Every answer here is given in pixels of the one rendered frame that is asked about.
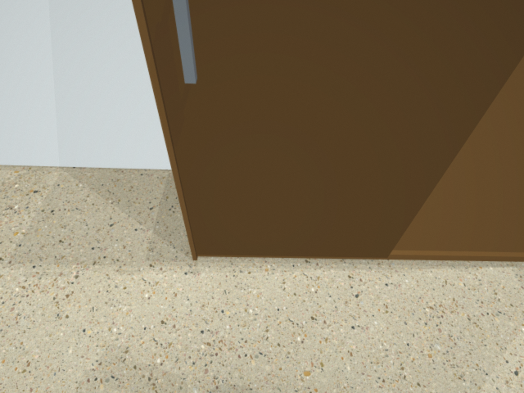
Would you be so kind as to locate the wardrobe door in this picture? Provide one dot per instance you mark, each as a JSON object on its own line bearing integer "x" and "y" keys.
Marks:
{"x": 321, "y": 127}
{"x": 478, "y": 204}

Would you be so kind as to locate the handle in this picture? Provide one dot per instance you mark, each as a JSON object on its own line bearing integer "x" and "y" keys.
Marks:
{"x": 184, "y": 30}

